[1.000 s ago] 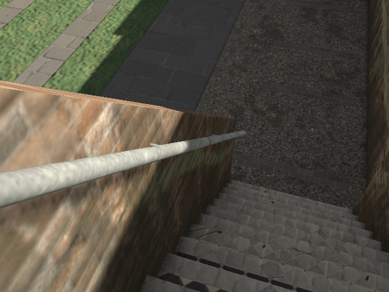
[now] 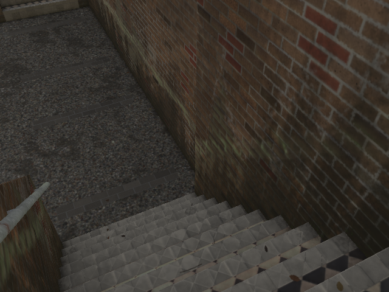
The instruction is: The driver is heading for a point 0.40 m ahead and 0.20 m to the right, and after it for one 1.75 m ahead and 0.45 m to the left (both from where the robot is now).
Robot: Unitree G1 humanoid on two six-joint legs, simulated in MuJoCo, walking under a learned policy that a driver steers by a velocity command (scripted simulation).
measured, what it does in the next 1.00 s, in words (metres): goes down, turning right: right foot, then left foot 0.22 m lower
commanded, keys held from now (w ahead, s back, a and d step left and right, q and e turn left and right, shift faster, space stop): w+e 0.70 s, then w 0.04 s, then no key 0.26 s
